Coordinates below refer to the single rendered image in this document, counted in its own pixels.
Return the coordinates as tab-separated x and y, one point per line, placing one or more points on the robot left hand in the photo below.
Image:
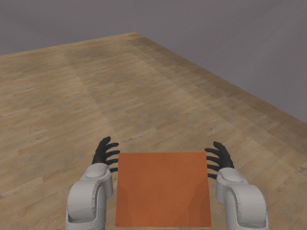
101	155

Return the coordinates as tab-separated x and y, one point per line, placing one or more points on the robot right forearm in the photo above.
244	204

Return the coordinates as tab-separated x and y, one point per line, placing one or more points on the robot right hand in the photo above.
224	160

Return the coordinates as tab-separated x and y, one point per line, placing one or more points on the carton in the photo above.
162	189

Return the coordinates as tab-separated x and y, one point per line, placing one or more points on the robot left forearm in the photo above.
86	201

